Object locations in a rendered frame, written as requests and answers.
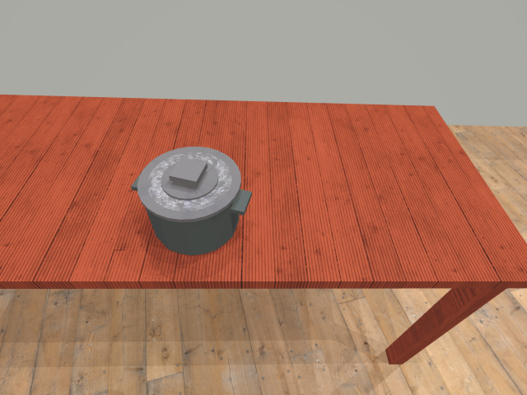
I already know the knob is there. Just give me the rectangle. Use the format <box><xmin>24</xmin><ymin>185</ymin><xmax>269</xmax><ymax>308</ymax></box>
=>
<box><xmin>169</xmin><ymin>157</ymin><xmax>208</xmax><ymax>187</ymax></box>

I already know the table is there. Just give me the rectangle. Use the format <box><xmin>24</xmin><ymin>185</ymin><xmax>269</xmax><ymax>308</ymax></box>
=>
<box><xmin>0</xmin><ymin>95</ymin><xmax>527</xmax><ymax>365</ymax></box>

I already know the lid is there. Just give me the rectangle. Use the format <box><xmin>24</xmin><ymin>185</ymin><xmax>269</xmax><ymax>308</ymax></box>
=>
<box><xmin>138</xmin><ymin>146</ymin><xmax>241</xmax><ymax>222</ymax></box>

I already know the pot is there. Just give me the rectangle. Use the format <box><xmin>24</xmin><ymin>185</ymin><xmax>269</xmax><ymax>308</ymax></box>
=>
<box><xmin>131</xmin><ymin>175</ymin><xmax>252</xmax><ymax>256</ymax></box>

